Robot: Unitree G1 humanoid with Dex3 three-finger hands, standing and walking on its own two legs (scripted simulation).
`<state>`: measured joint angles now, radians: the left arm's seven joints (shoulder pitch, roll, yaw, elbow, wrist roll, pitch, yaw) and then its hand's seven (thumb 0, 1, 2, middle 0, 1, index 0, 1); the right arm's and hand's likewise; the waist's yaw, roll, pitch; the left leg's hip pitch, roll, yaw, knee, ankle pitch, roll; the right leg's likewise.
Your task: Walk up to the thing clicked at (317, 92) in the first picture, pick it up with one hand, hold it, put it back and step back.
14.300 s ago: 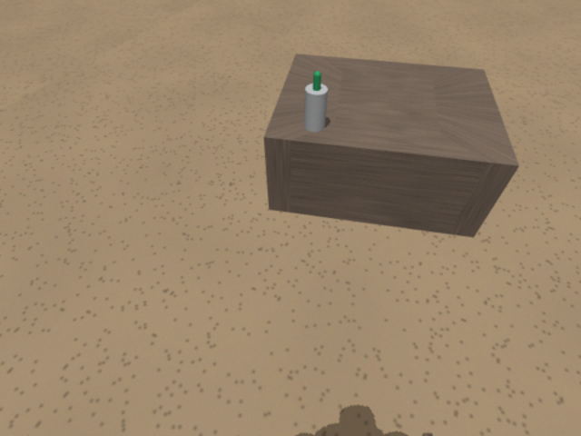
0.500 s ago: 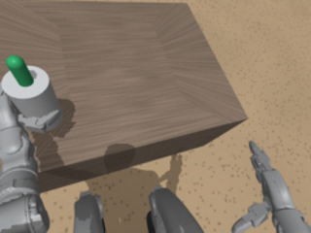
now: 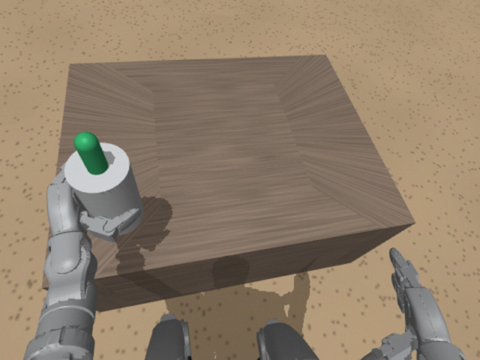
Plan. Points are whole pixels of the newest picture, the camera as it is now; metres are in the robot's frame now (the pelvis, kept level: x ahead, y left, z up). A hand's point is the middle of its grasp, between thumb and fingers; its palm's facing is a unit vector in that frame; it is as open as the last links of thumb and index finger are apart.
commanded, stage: lift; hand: left
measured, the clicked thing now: (105, 183) +0.40 +0.19 +0.04
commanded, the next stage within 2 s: hold in 0.78 s
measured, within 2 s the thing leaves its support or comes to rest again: neither
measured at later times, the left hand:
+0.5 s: hand (110, 206) +0.35 +0.17 +0.06, palm faces +0.17 -0.99 -0.01, open 11.3 cm
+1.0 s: hand (101, 205) +0.34 +0.17 +0.09, palm faces +0.18 -0.98 +0.00, open 11.3 cm
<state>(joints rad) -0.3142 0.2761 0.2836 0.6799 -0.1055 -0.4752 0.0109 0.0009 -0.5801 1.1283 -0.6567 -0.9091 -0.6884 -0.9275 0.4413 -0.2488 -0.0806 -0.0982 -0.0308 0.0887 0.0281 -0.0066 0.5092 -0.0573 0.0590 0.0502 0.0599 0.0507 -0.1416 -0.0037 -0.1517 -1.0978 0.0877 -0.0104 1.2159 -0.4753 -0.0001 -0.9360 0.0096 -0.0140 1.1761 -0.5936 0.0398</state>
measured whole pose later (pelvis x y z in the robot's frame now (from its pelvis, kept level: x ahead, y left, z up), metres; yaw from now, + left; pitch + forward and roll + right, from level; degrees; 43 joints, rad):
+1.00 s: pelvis +0.01 +0.00 +0.05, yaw +1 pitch +11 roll -1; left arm -0.07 0.18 0.16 0.36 -0.15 -0.32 0.02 0.00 -0.57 1.12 -0.64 -0.93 -0.68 -0.95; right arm 0.43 -0.23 -0.08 0.05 0.00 0.09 -0.02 -0.01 0.52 -0.06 0.06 0.05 0.06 0.05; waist -0.05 -0.01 -0.10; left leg -0.75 0.07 0.04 0.96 -0.40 0.00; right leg -0.62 -0.01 0.02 0.95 -0.52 0.04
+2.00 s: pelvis +0.00 -0.01 +0.06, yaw +1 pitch +8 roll -1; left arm -0.01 0.16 0.15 0.28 -0.16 -0.28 0.01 0.00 -0.57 1.11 -0.64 -0.94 -0.67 -0.96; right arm 0.38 -0.22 -0.09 0.21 0.01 0.03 -0.04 -0.01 0.51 -0.06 0.05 0.05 0.06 0.05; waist -0.03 0.00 -0.07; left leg -0.66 0.06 0.04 0.88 -0.36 -0.01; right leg -0.54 -0.02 0.02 0.89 -0.48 0.03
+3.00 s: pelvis +0.01 -0.01 +0.06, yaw +1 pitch +8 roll -1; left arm -0.01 0.16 0.16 0.30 -0.17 -0.31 0.00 0.00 -0.57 1.11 -0.63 -0.94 -0.67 -0.96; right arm 0.38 -0.22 -0.09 0.23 0.01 0.02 -0.02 -0.01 0.52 -0.06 0.05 0.05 0.06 0.05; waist -0.03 0.00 -0.07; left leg -0.67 0.06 0.03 0.88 -0.36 -0.02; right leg -0.54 -0.01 0.01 0.89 -0.49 0.03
